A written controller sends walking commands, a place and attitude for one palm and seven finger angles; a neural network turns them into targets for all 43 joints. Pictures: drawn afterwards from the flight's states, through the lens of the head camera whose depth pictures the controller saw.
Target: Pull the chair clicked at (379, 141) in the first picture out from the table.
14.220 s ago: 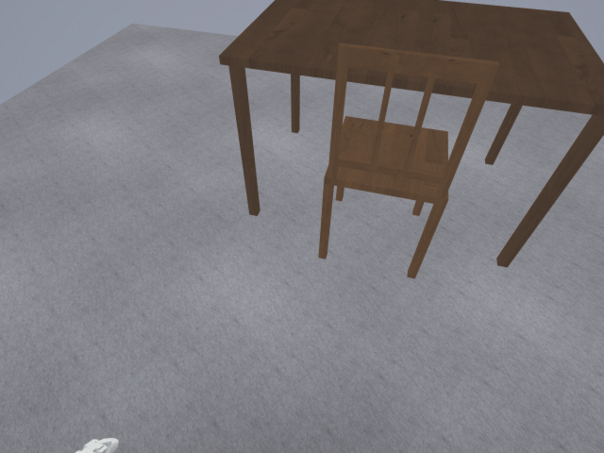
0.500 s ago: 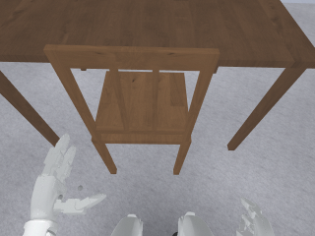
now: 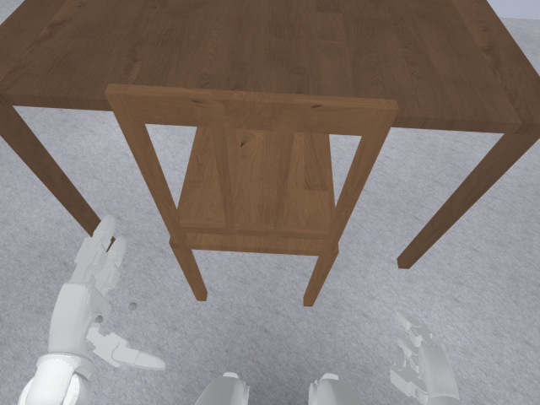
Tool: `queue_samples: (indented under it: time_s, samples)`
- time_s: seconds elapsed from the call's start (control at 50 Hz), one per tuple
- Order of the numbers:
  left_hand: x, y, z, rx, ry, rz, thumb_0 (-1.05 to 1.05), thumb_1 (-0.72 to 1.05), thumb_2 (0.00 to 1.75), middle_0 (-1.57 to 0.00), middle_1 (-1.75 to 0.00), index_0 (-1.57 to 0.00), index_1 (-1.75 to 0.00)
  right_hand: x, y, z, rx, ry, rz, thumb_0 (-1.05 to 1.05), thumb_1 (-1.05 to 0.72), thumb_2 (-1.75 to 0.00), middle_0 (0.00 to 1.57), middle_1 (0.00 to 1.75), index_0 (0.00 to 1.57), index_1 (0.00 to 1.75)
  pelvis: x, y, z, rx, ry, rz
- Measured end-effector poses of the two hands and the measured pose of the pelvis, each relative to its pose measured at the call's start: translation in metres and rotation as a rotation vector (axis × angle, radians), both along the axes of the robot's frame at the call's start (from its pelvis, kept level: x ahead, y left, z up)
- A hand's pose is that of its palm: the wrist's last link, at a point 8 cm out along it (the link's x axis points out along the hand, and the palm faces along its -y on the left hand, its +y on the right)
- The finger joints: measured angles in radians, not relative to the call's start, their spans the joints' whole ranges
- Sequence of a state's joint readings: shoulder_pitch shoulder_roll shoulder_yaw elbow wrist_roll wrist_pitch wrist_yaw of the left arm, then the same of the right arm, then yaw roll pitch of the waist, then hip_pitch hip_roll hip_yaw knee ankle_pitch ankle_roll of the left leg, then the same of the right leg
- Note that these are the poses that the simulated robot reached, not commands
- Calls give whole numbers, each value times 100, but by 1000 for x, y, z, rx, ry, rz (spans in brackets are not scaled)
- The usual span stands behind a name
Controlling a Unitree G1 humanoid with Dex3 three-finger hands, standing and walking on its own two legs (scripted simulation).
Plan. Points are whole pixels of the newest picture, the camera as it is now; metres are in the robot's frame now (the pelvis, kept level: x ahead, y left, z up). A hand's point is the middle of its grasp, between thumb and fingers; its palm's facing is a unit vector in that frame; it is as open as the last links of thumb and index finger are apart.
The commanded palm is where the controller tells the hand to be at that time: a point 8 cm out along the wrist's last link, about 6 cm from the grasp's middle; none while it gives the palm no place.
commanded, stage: raise the hand toward the chair's back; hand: left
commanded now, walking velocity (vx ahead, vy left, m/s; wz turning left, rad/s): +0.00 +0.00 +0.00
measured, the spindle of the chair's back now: (225, 184) +0.48 +0.12 -0.01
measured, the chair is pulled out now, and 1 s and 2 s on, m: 0.00 0.00 0.00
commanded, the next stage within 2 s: aim the fingers beside a spindle in 0.64 s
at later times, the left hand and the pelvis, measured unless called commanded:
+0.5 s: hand (129, 290) +0.25 +0.21 +0.05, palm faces +0.05 -1.00 -0.05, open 16.9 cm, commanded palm +0.23 +0.26 +0.05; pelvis +0.00 +0.00 +0.01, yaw -1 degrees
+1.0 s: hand (156, 287) +0.26 +0.18 +0.04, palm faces +0.01 -1.00 -0.03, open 16.9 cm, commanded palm +0.24 +0.23 +0.04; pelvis +0.00 +0.00 +0.00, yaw +0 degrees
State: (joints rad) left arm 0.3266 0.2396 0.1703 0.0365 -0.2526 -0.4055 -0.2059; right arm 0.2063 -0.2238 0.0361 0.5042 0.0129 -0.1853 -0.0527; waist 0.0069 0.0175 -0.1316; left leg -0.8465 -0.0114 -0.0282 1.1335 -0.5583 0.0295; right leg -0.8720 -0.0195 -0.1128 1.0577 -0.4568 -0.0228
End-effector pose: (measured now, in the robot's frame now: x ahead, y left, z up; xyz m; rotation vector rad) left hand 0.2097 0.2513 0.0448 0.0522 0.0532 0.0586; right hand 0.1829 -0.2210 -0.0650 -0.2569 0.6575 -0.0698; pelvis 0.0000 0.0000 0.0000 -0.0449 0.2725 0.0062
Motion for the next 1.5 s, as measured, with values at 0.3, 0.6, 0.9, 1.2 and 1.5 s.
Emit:
queue_samples:
  time_s: [0.3, 0.6, 0.9, 1.2, 1.5]
  samples:
    - [20, 11, 5, -3, -2, -18, -2, -50, 30, -6, -8, -6, -8, -26, -20, 0, -39, 73, -69, 1, -90, -90, 20, 30, 21, 30, 4, 4, 6, -1, 1, -9]
    - [17, 7, 4, -1, -11, -9, -2, -50, 30, -6, -8, -6, -8, -20, -19, 0, -27, 57, -52, 1, -90, -90, 20, 30, 21, 30, 4, 1, 6, 3, 0, -9]
    - [21, -4, -2, -18, -18, -20, -2, -50, 30, -6, -8, -6, -8, -15, -19, -4, -22, 46, -29, 1, -90, -90, 20, 30, 21, 30, 1, -3, 3, 4, 7, -2]
    - [42, -34, -15, -21, -23, -31, -2, -50, 30, -6, -8, -6, -8, -27, -26, -19, -11, 104, -48, 1, -90, -90, 20, 30, 21, 30, 0, -8, -5, 17, 31, -17]
    - [60, -50, -28, -43, -33, -51, -2, -50, 30, -6, -8, -6, -8, -28, -30, -32, -14, 133, -51, 1, -91, -90, 20, 30, 21, 30, -4, -9, -13, 18, 53, -14]
